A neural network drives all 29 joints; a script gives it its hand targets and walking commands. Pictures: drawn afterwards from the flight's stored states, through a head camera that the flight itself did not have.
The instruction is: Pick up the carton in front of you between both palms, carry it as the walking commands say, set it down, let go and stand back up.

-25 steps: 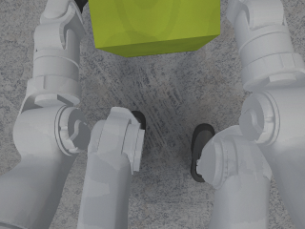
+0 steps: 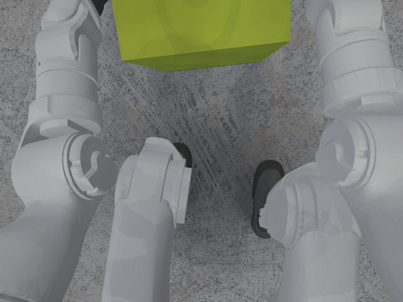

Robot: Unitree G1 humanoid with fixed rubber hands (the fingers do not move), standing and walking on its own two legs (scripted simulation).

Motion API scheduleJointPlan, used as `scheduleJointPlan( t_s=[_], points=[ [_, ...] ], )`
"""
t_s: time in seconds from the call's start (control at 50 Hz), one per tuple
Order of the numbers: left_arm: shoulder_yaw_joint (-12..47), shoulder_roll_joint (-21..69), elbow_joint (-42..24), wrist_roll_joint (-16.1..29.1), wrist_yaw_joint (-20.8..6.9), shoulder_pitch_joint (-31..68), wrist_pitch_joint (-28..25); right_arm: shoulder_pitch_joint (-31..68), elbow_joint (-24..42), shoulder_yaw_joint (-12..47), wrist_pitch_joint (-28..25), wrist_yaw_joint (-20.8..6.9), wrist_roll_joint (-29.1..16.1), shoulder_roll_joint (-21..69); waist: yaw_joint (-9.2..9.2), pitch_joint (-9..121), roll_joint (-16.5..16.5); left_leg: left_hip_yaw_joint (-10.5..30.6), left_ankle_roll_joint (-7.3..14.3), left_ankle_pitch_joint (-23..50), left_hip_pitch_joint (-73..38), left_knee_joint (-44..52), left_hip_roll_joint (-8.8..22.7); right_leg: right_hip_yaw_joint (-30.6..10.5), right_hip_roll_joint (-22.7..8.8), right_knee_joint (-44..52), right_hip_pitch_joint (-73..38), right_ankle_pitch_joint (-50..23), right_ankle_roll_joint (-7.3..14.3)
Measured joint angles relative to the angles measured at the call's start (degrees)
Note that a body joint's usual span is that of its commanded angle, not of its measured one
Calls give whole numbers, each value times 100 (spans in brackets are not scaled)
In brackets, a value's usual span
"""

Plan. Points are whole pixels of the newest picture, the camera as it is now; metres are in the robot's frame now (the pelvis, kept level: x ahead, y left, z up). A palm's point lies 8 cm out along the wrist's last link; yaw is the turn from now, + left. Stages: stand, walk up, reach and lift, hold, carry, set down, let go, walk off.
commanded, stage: set down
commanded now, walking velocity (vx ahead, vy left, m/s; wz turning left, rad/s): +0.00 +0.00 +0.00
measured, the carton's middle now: out of the picture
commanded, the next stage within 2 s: let go in 1.40 s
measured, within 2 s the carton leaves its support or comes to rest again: neither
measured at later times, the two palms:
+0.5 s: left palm out of the picture +0.53 +0.26 -0.12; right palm out of the picture +0.59 -0.09 -0.13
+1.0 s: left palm out of the picture +0.52 +0.28 +0.03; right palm out of the picture +0.60 -0.10 +0.02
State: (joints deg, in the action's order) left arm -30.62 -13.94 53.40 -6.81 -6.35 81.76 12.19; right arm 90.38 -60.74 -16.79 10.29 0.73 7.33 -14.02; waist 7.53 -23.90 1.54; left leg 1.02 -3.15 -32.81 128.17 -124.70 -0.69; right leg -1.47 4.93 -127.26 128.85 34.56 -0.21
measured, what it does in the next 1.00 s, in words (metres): rises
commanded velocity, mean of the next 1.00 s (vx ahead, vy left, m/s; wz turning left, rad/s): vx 0.00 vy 0.00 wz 0.00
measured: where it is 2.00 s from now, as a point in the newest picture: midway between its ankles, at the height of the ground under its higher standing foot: (218, 202)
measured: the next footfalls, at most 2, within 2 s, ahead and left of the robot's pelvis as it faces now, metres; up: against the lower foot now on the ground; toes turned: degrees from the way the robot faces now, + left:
none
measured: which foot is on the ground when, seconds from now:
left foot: down 0.00-1.00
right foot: down 0.00-1.00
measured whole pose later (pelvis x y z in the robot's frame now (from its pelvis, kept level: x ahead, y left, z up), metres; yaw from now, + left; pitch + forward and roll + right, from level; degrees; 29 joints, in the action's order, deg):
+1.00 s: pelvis +0.01 +0.02 +0.13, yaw -1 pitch +47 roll -1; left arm -17.8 -15.7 45.2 6.9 4.2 68.5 12.2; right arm 78.9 -55.1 -9.1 12.8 4.6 -3.0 -20.8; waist 8.3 -1.5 2.1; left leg 1.4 -0.9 -27.8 118.1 -98.7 -1.7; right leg -1.8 2.7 -99.7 116.6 30.4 -1.6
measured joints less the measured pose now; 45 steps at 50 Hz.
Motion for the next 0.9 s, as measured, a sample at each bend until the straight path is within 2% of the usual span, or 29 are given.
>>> scheduleJointPlan(
  t_s=[0.06, 0.1, 0.16, 0.22, 0.3, 0.38, 0.52, 0.64, 0.82, 0.9],
  points=[
    [21, -34, 211, 52, 52, 34, -189, -10, -61, 141, -88, -1, 5, -61, 16, -86, 0, 12, -10, -9, -35, -29, 7, 10, 9, -17, -36, 0, -13],
    [229, -96, 501, 168, 204, 71, -372, 4, -231, 436, -142, 103, -172, -205, 32, -212, -9, 6, -9, -22, -90, -36, 14, 2, 16, -19, -92, 10, -32],
    [554, -254, 882, 605, 596, 70, -647, -7, -384, 1077, -261, 328, -747, -523, 44, -427, -28, 3, 11, -65, -168, -76, 29, -3, 29, -34, -187, 45, -69],
    [903, -502, 1045, 1092, 869, 16, -868, 13, -492, 1520, -349, 457, -1364, -801, 26, -574, -56, -5, 55, -120, -216, -154, 39, -7, 33, -84, -264, 107, -103],
    [1393, -765, 978, 1719, 988, -103, -982, -28, -439, 1878, -417, 513, -1846, -1020, 4, -481, -93, -51, 137, -163, -151, -259, 41, -44, 24, -168, -244, 177, -164],
    [1726, -792, 639, 2116, 1043, -106, -911, -48, -234, 1971, -391, 517, -1956, -1059, -62, -282, -142, -104, 182, -116, -98, -254, -25, -97, -44, -185, -251, 211, -216],
    [1727, -386, -52, 1813, 1237, -402, -570, -468, 185, 1585, -130, 579, -1625, -851, -18, 436, -119, -80, 202, 9, -193, 166, -126, -81, -165, 227, -419, 171, -204],
    [1456, -201, 65, 1545, 1201, -616, -372, -583, -94, 1088, -16, 508, -1204, -690, 31, 1203, -19, -55, 199, 199, -325, 920, -167, -74, -232, 971, -550, -9, -164],
    [1277, -170, -205, 1352, 1113, -835, -233, -628, -111, 694, 76, 418, -941, -670, 18, 1833, 88, 32, 190, 411, -538, 1810, -169, -12, -264, 1907, -775, -252, -123],
    [1213, -157, -434, 1282, 1131, -1044, -168, -834, 95, 780, 135, 408, -1059, -705, 37, 2040, 75, 50, 207, 427, -685, 2092, -136, -3, -242, 2230, -924, -303, -134]
  ],
)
